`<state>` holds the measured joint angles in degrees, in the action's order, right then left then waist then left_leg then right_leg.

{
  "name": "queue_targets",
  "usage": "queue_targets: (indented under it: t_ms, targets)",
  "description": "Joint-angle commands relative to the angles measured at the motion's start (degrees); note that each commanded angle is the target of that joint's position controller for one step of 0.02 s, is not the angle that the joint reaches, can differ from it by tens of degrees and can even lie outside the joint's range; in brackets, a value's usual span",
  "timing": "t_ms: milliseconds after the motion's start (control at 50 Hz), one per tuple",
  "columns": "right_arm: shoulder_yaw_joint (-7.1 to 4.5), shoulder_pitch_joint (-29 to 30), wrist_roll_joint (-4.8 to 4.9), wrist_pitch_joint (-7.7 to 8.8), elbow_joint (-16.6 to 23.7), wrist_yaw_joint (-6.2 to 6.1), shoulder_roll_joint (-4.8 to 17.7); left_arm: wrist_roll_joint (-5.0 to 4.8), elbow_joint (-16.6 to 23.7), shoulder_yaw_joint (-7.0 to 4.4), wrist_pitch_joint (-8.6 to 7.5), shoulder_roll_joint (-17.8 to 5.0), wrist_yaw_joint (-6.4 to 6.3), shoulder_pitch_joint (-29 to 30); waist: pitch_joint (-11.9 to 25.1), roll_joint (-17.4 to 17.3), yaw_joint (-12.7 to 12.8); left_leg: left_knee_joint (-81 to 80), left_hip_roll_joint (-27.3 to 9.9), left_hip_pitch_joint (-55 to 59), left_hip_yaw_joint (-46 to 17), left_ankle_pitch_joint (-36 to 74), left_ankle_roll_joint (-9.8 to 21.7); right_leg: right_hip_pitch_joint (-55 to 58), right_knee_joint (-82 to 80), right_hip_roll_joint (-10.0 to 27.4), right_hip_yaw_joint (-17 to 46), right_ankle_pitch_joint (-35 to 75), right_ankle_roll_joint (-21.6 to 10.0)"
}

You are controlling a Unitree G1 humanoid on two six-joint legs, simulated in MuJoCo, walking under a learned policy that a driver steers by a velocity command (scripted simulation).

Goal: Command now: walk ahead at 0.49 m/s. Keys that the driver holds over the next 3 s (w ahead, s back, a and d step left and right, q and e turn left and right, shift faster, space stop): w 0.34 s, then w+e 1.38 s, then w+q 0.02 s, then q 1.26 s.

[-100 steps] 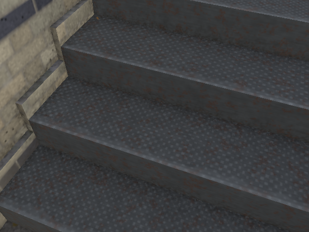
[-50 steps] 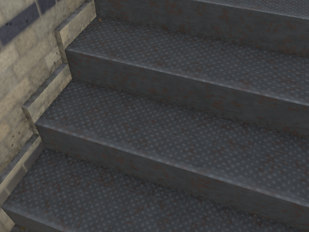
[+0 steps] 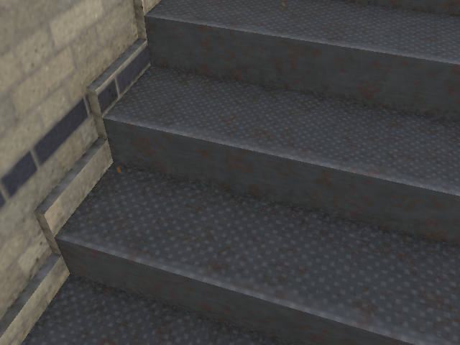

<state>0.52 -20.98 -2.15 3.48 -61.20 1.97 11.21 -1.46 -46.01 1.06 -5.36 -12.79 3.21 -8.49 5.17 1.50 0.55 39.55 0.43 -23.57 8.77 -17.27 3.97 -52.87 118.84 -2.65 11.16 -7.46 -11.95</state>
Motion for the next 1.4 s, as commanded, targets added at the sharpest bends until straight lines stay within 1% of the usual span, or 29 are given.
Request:
queue_targets:
  t_ms: [20,100,200,280,300,320,340,360,400,420,460,500,580,620,720,800,840,880,900,920,940,960,1000,1080,1140,1240,1340,1380,1400]
  targets:
    - [3.04,4.2,-1.57,1.61,1.5,0.62,-5.2,-0.77,2.2,4.86,1.84,8.7,-0.36,-6.0,-8.7,-3.2,5.8,-23.2,-10.0,-9.0,-7.9,4.1,4.1,-12.6,5.3,1.2,-3.5,2.8,2.4]
    - [3.86,-1.3,0.74,1.06,-1.3,0.40,-2.2,0.88,8.4,6.63,2.46,8.3,-1.39,5.0,-10.8,-5.5,4.3,-26.8,-9.2,-9.5,-7.1,0.1,3.3,-21.7,-0.4,2.9,-7.2,5.7,5.4]
    - [1.27,-14.7,2.77,0.11,-4.7,-4.27,4.2,2.03,12.8,6.87,1.26,6.5,-0.87,20.2,-1.7,-6.2,-2.9,-37.2,-14.8,17.4,-11.3,17.1,6.7,-12.8,-27.2,10.4,-20.0,-4.7,8.6]
    - [0.49,-15.6,0.99,-1.29,-3.5,-3.45,7.8,0.77,9.7,3.74,0.44,2.8,0.15,10.8,3.3,-17.1,4.0,-21.2,-15.5,26.9,-7.0,86.3,6.5,14.1,-49.5,-1.2,-24.8,-27.7,4.1]
    - [0.14,-12.0,0.64,-0.71,-2.0,-3.50,8.7,0.81,7.3,2.23,0.37,0.0,0.17,3.0,6.1,-19.7,8.1,-12.4,-15.5,27.7,-6.9,94.6,6.4,20.9,-55.6,0.7,-17.5,-22.2,2.1]
    - [0.44,-9.7,0.51,0.95,0.5,-3.03,5.8,1.87,3.3,0.00,0.50,-5.4,-0.05,-8.8,12.9,-10.6,10.9,3.8,-11.2,9.9,-5.8,90.9,4.9,40.2,-63.0,10.3,3.6,-18.6,-3.8]
    - [0.79,-8.8,1.71,2.78,1.0,-1.87,1.7,3.12,-1.8,-2.79,2.43,-12.3,-1.59,-20.3,18.7,8.0,13.2,24.2,-1.2,-6.8,-9.4,40.9,2.3,55.1,-92.2,18.1,33.4,-38.9,-9.8]
    - [0.09,-4.2,1.59,4.12,2.3,0.27,0.2,3.73,-5.4,-2.89,3.17,-12.1,-3.48,-22.2,15.0,11.9,11.7,51.0,4.8,-19.1,-18.9,9.5,1.1,54.1,-108.7,22.7,53.9,-44.6,-10.4]
    - [0.66,8.3,3.11,4.27,11.2,2.63,-2.4,4.51,-7.8,0.71,2.63,1.0,-2.40,-11.9,-2.6,5.5,3.5,69.5,0.6,-31.1,-20.6,11.8,4.0,33.1,-101.9,21.3,35.0,-39.0,-3.6]
    - [0.54,10.0,2.59,3.73,13.4,1.84,-1.7,4.39,-9.2,1.68,2.10,5.4,-1.20,-8.7,-6.9,-0.4,0.0,70.9,-1.5,-31.9,-17.1,13.8,5.5,26.0,-98.2,18.4,22.3,-30.9,-0.8]
    - [1.70,5.2,2.30,2.47,14.6,0.87,-4.0,4.68,-12.8,2.85,1.53,9.9,0.03,-7.8,-7.3,-0.5,-5.0,76.6,-2.3,-35.6,-16.0,12.8,7.4,24.1,-97.6,13.2,9.3,-19.7,2.5]
    - [3.21,3.8,2.92,1.73,14.9,0.47,-5.7,4.24,-14.0,2.38,1.37,7.2,0.60,-9.9,-8.3,0.0,-5.9,75.5,-4.0,-42.1,-14.4,12.5,6.8,26.1,-98.5,11.2,1.8,-14.2,3.3]
    - [4.29,12.2,0.52,1.53,18.4,-0.13,-4.4,3.41,-13.4,1.92,1.64,4.1,-0.37,-13.4,-6.7,-1.7,-4.3,64.3,-6.7,-42.1,-7.2,21.3,0.2,21.2,-101.6,8.8,-0.7,-13.2,1.6]
    - [4.39,14.0,1.58,1.49,18.0,-0.88,-5.4,4.59,-15.1,1.69,1.77,2.7,-1.25,-19.5,-4.8,2.1,-1.1,72.8,-6.3,-47.6,-4.8,21.4,-2.1,27.5,-100.4,10.1,2.6,-9.5,-0.7]
    - [5.80,35.3,1.86,4.22,27.5,0.01,-6.0,2.89,-17.0,1.12,2.99,2.8,-3.17,-34.2,-8.1,3.2,8.8,70.7,-8.6,-74.7,-4.5,10.7,-4.7,55.7,-100.7,15.0,15.1,-10.9,-1.6]
    - [7.87,47.8,1.22,4.52,34.7,1.49,-9.1,-0.24,-15.3,-0.73,4.68,2.5,-6.35,-34.3,-10.6,6.9,8.3,43.5,-9.6,-47.1,-1.9,1.2,-4.5,41.0,-118.3,18.2,10.4,2.7,-2.9]
    - [4.05,32.9,2.48,4.45,31.6,0.07,-3.2,1.54,-14.3,-0.94,3.09,0.2,-5.92,-29.2,0.3,16.0,-1.4,34.9,-1.3,-10.9,4.3,-1.9,-1.6,36.7,-113.6,15.3,0.7,46.7,-0.5]
    - [-1.77,10.0,3.40,3.86,27.1,-2.17,8.6,1.74,-12.7,-3.36,1.29,-9.1,-5.11,-22.3,10.7,23.8,-15.0,23.5,-0.9,7.7,-8.4,-9.3,3.2,46.6,-89.7,13.6,-0.7,88.8,3.4]
    - [-4.44,-3.1,0.53,3.16,23.5,-2.04,15.7,2.60,-9.0,-3.37,0.21,-8.0,-5.32,-15.0,18.5,9.7,-20.0,13.6,-10.4,23.8,-26.8,-12.3,5.9,36.7,-71.4,9.9,0.4,69.2,4.3]
    - [-5.38,-6.0,-1.62,2.01,20.1,-2.40,18.7,1.62,-5.7,-1.88,-1.41,3.6,-3.89,-18.4,27.5,-25.3,-12.6,-14.3,-25.3,37.7,-62.1,-22.5,13.1,16.1,-49.6,-2.2,0.8,5.6,6.1]
    - [-4.40,-3.7,-1.76,0.82,19.8,-3.95,13.4,2.70,-5.7,-2.32,-2.41,3.2,-1.55,-15.9,24.9,-21.0,-12.2,-24.9,-27.3,31.2,-75.2,-25.2,12.3,11.0,-24.6,-2.9,8.7,-0.7,6.9]
    - [-2.31,1.8,1.03,0.04,17.0,-3.81,5.4,1.54,-0.8,-1.98,-1.84,6.2,0.04,-9.3,11.7,-15.6,-7.8,-24.6,-25.8,19.9,-62.5,-28.0,8.2,4.6,-15.5,-0.7,3.6,0.6,6.2]
    - [0.80,7.1,-0.37,0.37,9.9,-2.49,-7.2,1.24,3.1,-0.65,0.66,7.9,0.34,-6.1,-3.8,-4.6,-0.5,-15.1,-23.4,-0.3,-36.9,-18.4,5.0,-0.1,-6.4,3.0,-3.2,3.4,2.5]
    - [0.47,5.3,-0.76,0.99,4.0,-0.27,-6.4,-1.02,4.7,1.53,3.03,11.0,-0.64,-10.2,-6.3,-2.8,5.0,-18.4,-18.8,2.0,-12.0,3.8,-0.5,-10.2,3.7,4.3,0.6,6.3,-1.3]
    - [1.36,8.6,-2.17,1.45,5.4,-0.37,-5.5,-0.95,5.4,1.24,4.72,6.9,-1.03,-7.8,-8.1,-2.2,6.8,-20.2,-14.0,-4.8,1.6,5.9,0.2,-11.0,-3.0,4.1,-2.6,10.5,2.6]
    - [0.25,-5.1,-1.89,0.65,4.4,-2.24,2.5,0.59,10.8,1.84,6.05,7.7,-4.59,4.3,-11.5,-3.9,-1.2,-24.3,-22.0,14.4,-3.5,2.8,3.4,-34.2,9.8,5.5,-4.3,1.9,8.3]
    - [-0.57,-12.0,-0.01,-0.80,5.7,-5.42,2.3,-1.44,20.0,3.47,4.62,7.3,-2.69,18.4,-11.6,-4.7,-5.1,-30.8,-21.7,22.3,0.1,-1.5,1.4,-37.6,-7.8,13.0,-11.0,-0.6,9.8]
    - [-2.33,-14.0,1.91,-1.62,4.8,-6.90,6.9,-1.88,23.1,5.60,4.49,10.4,-0.78,24.2,-11.7,-8.3,-6.3,-43.4,-22.5,15.7,3.5,5.9,4.7,-18.2,-27.6,16.3,-17.9,-6.0,8.1]
    - [-2.43,-12.2,2.03,-1.69,4.4,-6.95,6.7,-1.83,21.5,4.35,4.64,7.8,-0.07,23.4,-13.0,-5.8,-5.8,-42.9,-20.2,15.3,7.9,14.1,4.8,-9.1,-36.6,14.4,-22.9,-7.9,6.8]
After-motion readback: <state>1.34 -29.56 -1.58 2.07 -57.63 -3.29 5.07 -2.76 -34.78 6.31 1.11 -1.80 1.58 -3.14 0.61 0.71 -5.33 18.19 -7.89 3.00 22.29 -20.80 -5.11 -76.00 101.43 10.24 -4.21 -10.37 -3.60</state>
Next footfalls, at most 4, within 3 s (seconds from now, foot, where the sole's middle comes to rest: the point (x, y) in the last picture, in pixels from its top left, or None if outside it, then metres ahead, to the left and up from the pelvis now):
0.30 right None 0.33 -0.12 -0.59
0.88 left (217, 235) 0.73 0.07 -0.42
1.48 right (372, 143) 0.91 -0.33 -0.25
2.00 left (387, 30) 1.22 -0.41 -0.09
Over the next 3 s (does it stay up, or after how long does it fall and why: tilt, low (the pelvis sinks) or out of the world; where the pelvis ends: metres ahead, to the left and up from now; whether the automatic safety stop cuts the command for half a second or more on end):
stays up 1.15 -0.51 0.68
